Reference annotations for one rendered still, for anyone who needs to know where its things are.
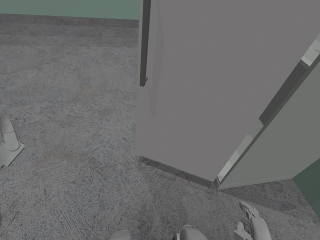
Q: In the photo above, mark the handle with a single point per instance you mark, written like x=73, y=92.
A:
x=144, y=41

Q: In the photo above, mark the right robot thigh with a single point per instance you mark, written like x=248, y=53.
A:
x=189, y=234

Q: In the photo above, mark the fridge door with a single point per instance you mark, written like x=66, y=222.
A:
x=213, y=66

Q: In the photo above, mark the left robot hand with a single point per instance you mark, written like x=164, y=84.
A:
x=12, y=147

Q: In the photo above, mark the right robot hand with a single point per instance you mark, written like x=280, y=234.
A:
x=256, y=229

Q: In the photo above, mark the robot right shin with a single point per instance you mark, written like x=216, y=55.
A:
x=186, y=226

